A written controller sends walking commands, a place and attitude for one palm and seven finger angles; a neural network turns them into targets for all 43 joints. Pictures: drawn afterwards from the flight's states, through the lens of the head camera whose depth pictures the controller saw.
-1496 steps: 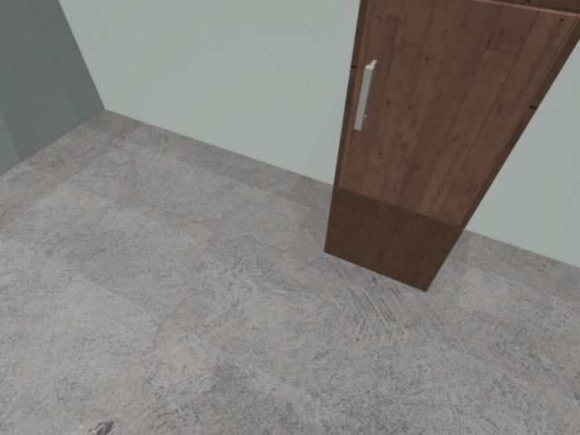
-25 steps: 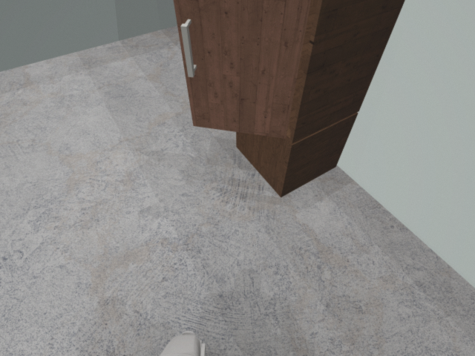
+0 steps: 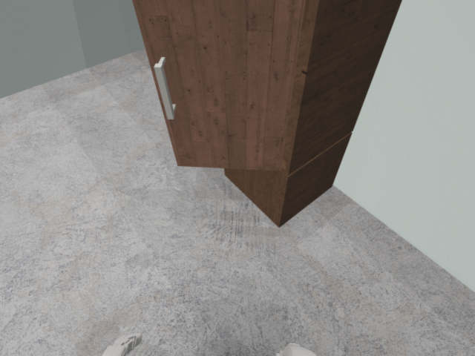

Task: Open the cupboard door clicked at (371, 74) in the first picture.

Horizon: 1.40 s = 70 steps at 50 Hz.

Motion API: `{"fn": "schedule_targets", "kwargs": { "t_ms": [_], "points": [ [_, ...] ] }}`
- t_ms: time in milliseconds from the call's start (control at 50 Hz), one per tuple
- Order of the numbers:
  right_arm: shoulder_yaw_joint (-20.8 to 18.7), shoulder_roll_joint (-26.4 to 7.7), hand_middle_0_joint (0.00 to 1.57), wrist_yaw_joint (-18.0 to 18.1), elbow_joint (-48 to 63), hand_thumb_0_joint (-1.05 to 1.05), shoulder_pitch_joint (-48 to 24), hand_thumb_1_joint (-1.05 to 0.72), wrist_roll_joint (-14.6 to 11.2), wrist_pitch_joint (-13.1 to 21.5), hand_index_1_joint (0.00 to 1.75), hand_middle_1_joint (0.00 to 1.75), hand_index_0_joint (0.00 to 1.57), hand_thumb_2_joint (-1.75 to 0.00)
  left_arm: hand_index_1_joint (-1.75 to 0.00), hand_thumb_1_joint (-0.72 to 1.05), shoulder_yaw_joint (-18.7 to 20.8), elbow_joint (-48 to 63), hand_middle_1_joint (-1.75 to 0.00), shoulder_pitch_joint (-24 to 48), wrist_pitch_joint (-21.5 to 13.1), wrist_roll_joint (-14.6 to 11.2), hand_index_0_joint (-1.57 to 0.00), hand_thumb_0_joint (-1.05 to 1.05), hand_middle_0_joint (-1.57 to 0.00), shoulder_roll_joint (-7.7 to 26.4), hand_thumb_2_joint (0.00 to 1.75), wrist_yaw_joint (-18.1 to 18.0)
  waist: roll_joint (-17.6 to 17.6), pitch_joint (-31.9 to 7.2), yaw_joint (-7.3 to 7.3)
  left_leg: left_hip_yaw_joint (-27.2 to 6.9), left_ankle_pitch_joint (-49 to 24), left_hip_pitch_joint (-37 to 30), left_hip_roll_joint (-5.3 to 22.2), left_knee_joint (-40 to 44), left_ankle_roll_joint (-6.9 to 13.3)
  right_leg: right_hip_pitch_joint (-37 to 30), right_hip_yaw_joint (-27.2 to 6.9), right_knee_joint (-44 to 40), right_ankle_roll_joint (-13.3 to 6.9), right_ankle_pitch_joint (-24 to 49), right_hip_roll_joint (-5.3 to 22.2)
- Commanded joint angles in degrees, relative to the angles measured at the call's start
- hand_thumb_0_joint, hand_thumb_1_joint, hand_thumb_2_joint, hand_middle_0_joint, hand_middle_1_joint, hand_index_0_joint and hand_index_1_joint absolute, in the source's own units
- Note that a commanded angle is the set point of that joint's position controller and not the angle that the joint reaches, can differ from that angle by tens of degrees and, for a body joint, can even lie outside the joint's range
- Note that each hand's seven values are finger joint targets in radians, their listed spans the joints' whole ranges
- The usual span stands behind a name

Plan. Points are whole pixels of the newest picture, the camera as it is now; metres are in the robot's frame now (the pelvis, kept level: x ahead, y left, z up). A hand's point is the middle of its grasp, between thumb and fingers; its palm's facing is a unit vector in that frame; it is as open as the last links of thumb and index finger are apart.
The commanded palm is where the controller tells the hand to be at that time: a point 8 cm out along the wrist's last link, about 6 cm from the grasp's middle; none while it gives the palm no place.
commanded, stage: take the last steps up to it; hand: left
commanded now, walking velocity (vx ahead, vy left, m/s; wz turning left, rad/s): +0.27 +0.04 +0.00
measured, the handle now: (166, 89) +0.78 +0.23 +0.01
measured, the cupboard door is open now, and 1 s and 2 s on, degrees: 46 46 46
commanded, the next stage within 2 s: come to a stop and stand still in 0.30 s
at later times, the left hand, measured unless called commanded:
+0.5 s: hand out of the picture +0.12 +0.19 -0.18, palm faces +0.12 -0.98 -0.16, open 7.3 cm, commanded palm none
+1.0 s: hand (159, 321) +0.21 +0.18 -0.16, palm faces +0.02 -0.96 -0.27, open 7.4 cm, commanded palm none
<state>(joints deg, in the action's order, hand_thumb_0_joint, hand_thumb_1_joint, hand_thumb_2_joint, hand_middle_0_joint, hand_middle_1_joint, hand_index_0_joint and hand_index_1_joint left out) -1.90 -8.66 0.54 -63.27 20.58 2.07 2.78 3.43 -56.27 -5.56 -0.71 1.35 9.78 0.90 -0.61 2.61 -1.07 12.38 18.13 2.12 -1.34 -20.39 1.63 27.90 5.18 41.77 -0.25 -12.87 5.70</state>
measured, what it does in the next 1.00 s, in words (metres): walks ahead: right foot, then left foot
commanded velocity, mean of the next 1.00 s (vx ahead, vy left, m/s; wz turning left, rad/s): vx -0.01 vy -0.03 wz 0.01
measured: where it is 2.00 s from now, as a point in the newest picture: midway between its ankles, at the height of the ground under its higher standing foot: outside the picture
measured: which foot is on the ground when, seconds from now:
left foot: down 0.00-0.06, up 0.08-0.46, down 0.48-0.94, up 0.96-1.00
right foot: up 0.00-0.04, down 0.06-0.50, up 0.52-0.90, down 0.92-1.00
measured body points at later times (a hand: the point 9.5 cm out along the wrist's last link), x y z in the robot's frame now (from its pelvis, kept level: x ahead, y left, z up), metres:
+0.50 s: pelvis +0.17 +0.02 +0.00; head +0.19 +0.04 +0.44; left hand +0.11 +0.24 -0.17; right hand +0.25 -0.21 -0.15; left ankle +0.23 +0.13 -0.74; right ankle +0.10 -0.10 -0.74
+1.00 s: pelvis +0.15 -0.02 +0.00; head +0.17 -0.04 +0.45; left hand +0.21 +0.23 -0.14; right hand +0.18 -0.27 -0.16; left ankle +0.20 +0.12 -0.72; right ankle +0.13 -0.14 -0.74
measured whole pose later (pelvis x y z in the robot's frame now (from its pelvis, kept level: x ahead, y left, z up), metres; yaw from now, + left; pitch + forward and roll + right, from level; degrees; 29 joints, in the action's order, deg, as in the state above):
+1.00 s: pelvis +0.15 -0.02 +0.00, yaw +0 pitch +0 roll +0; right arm -4.0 -12.4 0.6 -59.9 12.3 1.3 -4.2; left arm 2.4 -57.3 -11.6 1.2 1.4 10.9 -1.4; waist 1.8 1.8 -0.7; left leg 2.3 21.8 24.1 3.0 -40.4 -0.7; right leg 13.7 2.8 31.9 -0.2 -18.7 2.0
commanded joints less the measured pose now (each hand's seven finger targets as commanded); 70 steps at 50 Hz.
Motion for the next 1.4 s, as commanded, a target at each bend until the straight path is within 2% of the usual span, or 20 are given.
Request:
{"fn": "schedule_targets", "kwargs": {
  "t_ms": [0,20,40,60,120,180,340,400,460,520,600,680,840,860,900,1000,1060,1100,1160,1380],
  "points": [
    [-1.2,-8.1,0.2,0.5,0.9,0.0,1.6,-0.9,-0.3,0.7,0.3,0.3,0.2,-0.9,-0.3,0.9,0.7,1.4,-0.3,-7.6,-1.0,0.2,-0.2,0.0,-0.2,3.9,0.9,0.2,1.7,0.9,4.39,-7.7,-20.3,7.8,14.1,-2.9,5.0,-16.2,2.7,-9.4,-1.6,2.1,-3.1],
    [-1.1,-7.3,0.2,0.2,1.0,0.0,1.1,-0.9,-0.8,0.8,0.3,0.3,0.2,-0.9,-0.3,0.9,1.5,-0.9,-0.3,-14.6,-1.6,0.3,-0.2,0.0,-0.2,6.5,0.9,-0.1,-2.8,-2.4,7.35,-5.0,-18.7,14.1,10.3,-13.8,2.8,-28.0,-1.9,-12.1,-3.5,2.9,-0.4],
    [-1.0,-5.0,0.2,-0.3,2.2,0.0,2.4,-0.9,-1.5,1.0,0.3,0.3,0.2,-0.9,-0.3,0.9,2.8,-3.1,-0.3,-22.5,-2.3,0.4,-0.2,0.0,-0.2,11.8,0.9,-0.7,-15.1,-7.9,9.11,-1.0,-2.3,26.5,3.1,-30.3,-0.2,-40.6,-21.7,-18.4,-9.1,5.6,13.8],
    [-1.2,-6.3,0.2,-0.3,3.2,0.0,1.1,-0.9,-1.5,0.3,0.3,0.3,0.2,-0.9,-0.3,0.9,2.9,-3.8,-0.3,-24.7,-2.6,-0.9,-0.2,0.0,-0.2,13.5,0.9,-1.2,-20.4,-8.2,8.63,-6.1,15.8,30.2,1.0,-45.2,-0.9,-37.7,-33.7,-26.5,-13.0,8.1,20.7],
    [-1.3,-3.8,0.2,-0.2,3.0,0.0,-3.9,-0.9,-1.1,-0.6,0.3,0.3,0.2,-0.9,-0.3,0.9,1.1,-0.5,-0.3,-12.0,-2.9,-0.9,-0.2,0.0,-0.2,7.2,0.9,-1.8,-3.3,-0.4,3.59,-13.5,2.1,31.5,7.4,-47.6,-1.8,-22.4,-18.3,-28.9,-10.3,8.2,15.6],
    [-1.0,-1.3,0.2,-0.6,0.9,0.0,0.9,-0.9,-0.7,-1.9,0.3,0.3,0.2,-0.9,-0.3,0.9,0.3,-1.2,-0.3,-10.5,-3.9,-0.5,-0.2,0.0,-0.2,3.9,0.9,-1.7,-5.7,-1.2,0.26,-11.0,-2.3,25.4,7.5,-38.7,-3.3,-16.6,-6.9,-30.5,-8.1,13.0,10.4],
    [-0.8,-1.3,0.2,-1.3,4.2,0.0,-6.6,-0.9,-1.0,-1.1,0.3,0.3,0.2,-0.9,-0.3,0.9,0.6,-4.9,-0.3,-14.0,-3.8,-0.1,-0.2,0.0,-0.2,6.5,0.9,-1.4,-7.6,-0.5,2.5,-7.5,-3.4,22.7,5.0,-17.8,-3.5,-21.2,-5.5,-27.9,-8.8,16.1,11.2],
    [-0.4,-2.2,0.2,-0.9,3.2,0.0,-4.5,-0.9,-0.9,-0.3,0.3,0.3,0.2,-0.9,-0.3,0.9,0.4,-5.7,-0.3,-12.6,-2.9,-0.4,-0.2,0.0,-0.2,6.7,0.9,-1.7,-5.9,0.3,0.24,-6.0,-9.7,12.0,2.9,-6.9,-3.2,-16.9,-3.1,-22.4,-6.2,14.4,8.3],
    [-0.8,-9.6,0.2,0.9,1.4,0.0,1.1,-0.9,-0.9,-0.1,0.3,0.3,0.2,-0.9,-0.3,0.9,-1.9,-6.8,-0.3,-17.9,-1.5,-1.0,-0.2,0.0,-0.2,0.9,0.9,-3.0,9.7,-6.8,0.07,-19.7,-50.3,-1.3,19.0,-5.7,3.8,-11.8,1.0,-9.0,0.2,-8.9,-1.0],
    [-0.6,-10.9,0.2,3.2,1.4,0.0,-1.9,-0.9,-1.2,-1.6,0.3,0.3,0.2,-0.9,-0.3,0.9,-1.6,-7.4,-0.3,-17.5,1.5,-1.2,-0.2,0.0,-0.2,3.3,0.9,-3.4,15.1,-6.6,-0.11,-21.5,-65.8,0.7,22.3,-2.3,7.5,-10.5,-3.1,4.6,2.0,-22.1,-1.9],
    [-2.3,-12.3,0.2,3.8,4.0,0.0,-5.6,-0.9,-1.1,-3.2,0.3,0.3,0.2,-0.9,-0.3,0.9,0.2,-4.3,-0.3,-14.3,3.3,-0.7,-0.2,0.0,-0.2,4.6,0.9,-2.9,6.6,-5.8,0.02,-19.7,-53.2,4.8,23.6,-1.7,10.4,-4.8,-5.8,17.7,1.6,-18.5,-2.5],
    [-2.8,-11.7,0.2,3.4,6.2,0.0,-9.2,-0.9,-0.7,-3.2,0.3,0.3,0.2,-0.9,-0.3,0.9,1.3,-1.1,-0.3,-13.0,4.1,-0.4,-0.2,0.0,-0.2,3.7,0.9,-2.2,7.2,-7.2,1.23,-17.2,-36.2,8.9,22.4,0.3,9.4,-2.7,-6.7,21.3,2.2,-14.9,-2.7],
    [-3.8,-12.1,0.2,1.2,7.0,0.0,-10.7,-0.9,-0.5,-4.3,0.3,0.3,0.2,-0.9,-0.3,0.9,0.7,-0.4,-0.3,-14.8,2.9,-0.1,-0.2,0.0,-0.2,3.7,0.9,-1.8,8.9,-4.9,2.59,-17.1,1.2,20.1,16.3,1.4,3.8,-19.6,0.1,-10.6,0.6,-4.4,-4.4],
    [-3.5,-10.2,0.2,0.9,6.9,0.0,-9.6,-0.9,-0.8,-4.4,0.3,0.3,0.2,-0.9,-0.3,0.9,0.8,-0.7,-0.3,-15.9,2.4,0.1,-0.2,0.0,-0.2,5.5,0.9,-2.0,3.2,-3.6,3.1,-14.9,3.2,22.7,12.7,-2.4,1.6,-22.6,-2.2,-17.4,0.1,-2.8,-3.1],
    [-2.3,-5.3,0.2,0.0,9.2,0.0,-10.8,-0.9,-1.4,-5.3,0.3,0.3,0.2,-0.9,-0.3,0.9,0.9,1.5,-0.3,-10.6,1.9,0.3,-0.2,0.0,-0.2,12.4,0.9,-2.4,-14.3,0.8,2.0,-8.4,10.4,23.2,3.4,-18.1,-3.0,-9.9,-20.4,-32.7,-7.3,-16.9,13.8],
    [-1.6,-4.9,0.2,0.1,4.9,0.0,-5.2,-0.9,-1.1,-5.1,0.3,0.3,0.2,-0.9,-0.3,0.9,-0.3,1.5,-0.3,-3.3,0.6,-0.1,-0.2,0.0,-0.2,8.3,0.9,-2.5,-9.1,0.7,-0.91,-10.6,3.3,17.1,3.5,-23.7,-2.5,-9.7,-10.1,-26.1,-7.9,1.7,6.9],
    [-0.7,-3.6,0.2,0.6,2.9,0.0,-3.3,-0.9,-1.2,-4.1,0.3,0.3,0.2,-0.9,-0.3,0.9,-0.9,-1.4,-0.3,-6.3,0.1,-0.6,-0.2,0.0,-0.2,7.2,0.9,-2.5,-5.2,-0.7,-0.31,-10.9,-4.5,10.4,3.5,-7.2,-2.8,-13.2,-9.0,-20.8,-5.9,8.3,5.3],
    [-0.1,-6.0,0.2,1.3,1.5,0.0,-2.5,-0.9,-0.9,-2.5,0.3,0.3,0.2,-0.9,-0.3,0.9,-1.4,-2.8,-0.3,-9.6,0.0,-1.5,-0.2,0.0,-0.2,4.8,0.9,-2.4,4.3,-2.8,1.36,-16.9,-22.1,6.8,9.5,-1.9,-0.6,-14.6,-7.1,-17.6,-2.2,9.3,0.9],
    [0.1,-6.2,0.2,2.0,-0.2,0.0,-3.3,-0.9,-1.1,-2.3,0.3,0.3,0.2,-0.9,-0.3,0.9,-1.4,-4.6,-0.3,-9.5,0.6,-1.5,-0.2,0.0,-0.2,5.1,0.9,-2.5,7.0,-2.7,1.94,-16.1,-19.6,10.1,9.2,-1.5,-0.4,-20.0,-6.1,-19.2,-1.6,7.6,0.0],
    [0.4,-3.7,0.2,1.8,-1.9,0.0,-1.2,-0.9,-1.1,-3.0,0.3,0.3,0.2,-0.9,-0.3,0.9,-2.0,-7.2,-0.3,-11.5,0.2,-1.3,-0.2,0.0,-0.2,3.9,0.9,-2.5,-1.9,2.5,0.98,-13.2,-9.0,9.1,6.5,0.2,-1.6,-16.7,-7.9,-25.4,-2.0,0.4,0.9]
  ]
}}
